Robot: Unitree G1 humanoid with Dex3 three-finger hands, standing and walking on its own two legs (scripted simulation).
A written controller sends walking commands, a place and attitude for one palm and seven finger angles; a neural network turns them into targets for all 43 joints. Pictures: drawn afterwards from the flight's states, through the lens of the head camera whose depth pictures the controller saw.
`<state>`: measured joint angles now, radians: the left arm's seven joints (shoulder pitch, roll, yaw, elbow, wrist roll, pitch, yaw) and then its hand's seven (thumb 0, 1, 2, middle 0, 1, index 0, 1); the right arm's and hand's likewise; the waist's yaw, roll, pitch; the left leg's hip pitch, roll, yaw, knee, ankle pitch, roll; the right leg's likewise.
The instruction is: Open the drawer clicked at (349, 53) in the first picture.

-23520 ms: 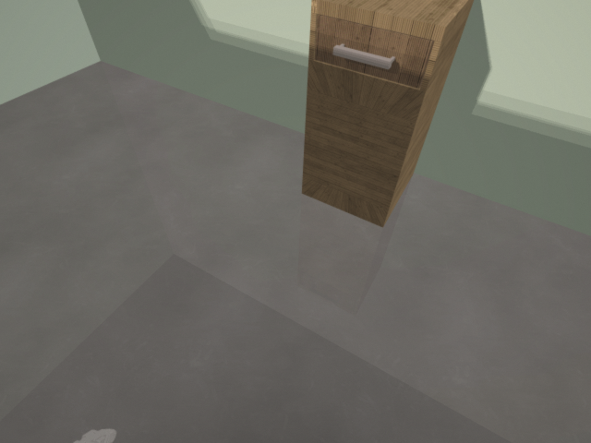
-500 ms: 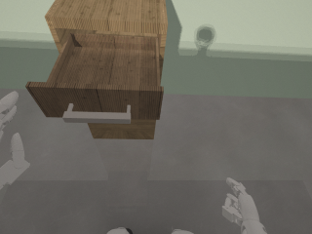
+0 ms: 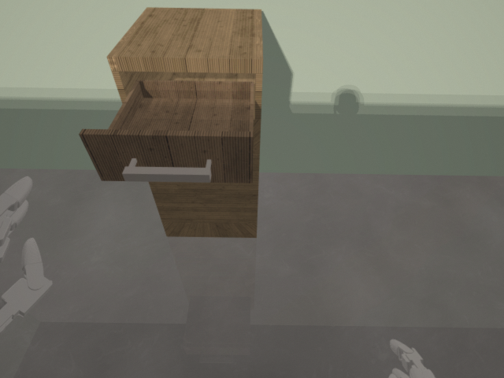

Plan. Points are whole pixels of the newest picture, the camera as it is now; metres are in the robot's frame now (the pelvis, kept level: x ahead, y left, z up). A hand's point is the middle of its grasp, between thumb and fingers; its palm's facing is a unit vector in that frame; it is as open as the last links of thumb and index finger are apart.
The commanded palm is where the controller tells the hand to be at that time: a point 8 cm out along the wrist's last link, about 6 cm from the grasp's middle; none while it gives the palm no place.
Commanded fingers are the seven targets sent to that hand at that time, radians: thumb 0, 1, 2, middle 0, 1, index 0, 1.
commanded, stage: stop stepping back and stand still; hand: left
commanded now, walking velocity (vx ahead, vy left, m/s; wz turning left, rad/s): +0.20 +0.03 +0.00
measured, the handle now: (169, 168) +0.56 +0.21 -0.01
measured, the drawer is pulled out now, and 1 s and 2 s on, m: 0.30 0.30 0.30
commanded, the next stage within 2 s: let the arm hang, fingers relaxed in 1.00 s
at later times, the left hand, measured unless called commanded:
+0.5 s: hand (48, 294) +0.18 +0.22 +0.17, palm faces +0.41 -0.79 -0.45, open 7.4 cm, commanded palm +0.11 +0.27 +0.19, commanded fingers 0.00 0.90 0.90 -0.20 -0.30 -0.20 -0.30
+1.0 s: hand (42, 281) +0.19 +0.24 +0.16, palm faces +0.33 -0.82 -0.47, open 7.4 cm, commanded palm +0.13 +0.29 +0.19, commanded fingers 0.00 0.90 0.90 -0.20 -0.30 -0.20 -0.30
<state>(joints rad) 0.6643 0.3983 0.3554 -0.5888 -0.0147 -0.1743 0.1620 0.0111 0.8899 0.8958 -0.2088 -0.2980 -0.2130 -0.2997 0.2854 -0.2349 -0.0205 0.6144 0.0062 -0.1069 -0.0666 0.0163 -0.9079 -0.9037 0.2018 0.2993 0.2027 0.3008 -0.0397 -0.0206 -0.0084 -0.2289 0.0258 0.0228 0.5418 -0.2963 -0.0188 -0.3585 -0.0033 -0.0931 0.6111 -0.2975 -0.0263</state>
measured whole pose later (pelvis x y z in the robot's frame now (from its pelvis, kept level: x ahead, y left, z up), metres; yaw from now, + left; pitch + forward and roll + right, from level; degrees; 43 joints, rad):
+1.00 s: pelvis +0.01 +0.00 +0.01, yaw +1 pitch +0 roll +0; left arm 0.66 0.38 0.32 -0.57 -0.05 -0.17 0.15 0.01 0.89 0.90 -0.21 -0.30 -0.21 -0.30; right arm 0.18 -0.20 0.01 0.58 0.00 -0.07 -0.06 0.01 -0.91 -0.90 0.20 0.30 0.20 0.30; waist -0.01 0.01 0.03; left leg -0.20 0.01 0.02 0.43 -0.24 0.01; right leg -0.23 0.06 -0.05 0.38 -0.16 -0.06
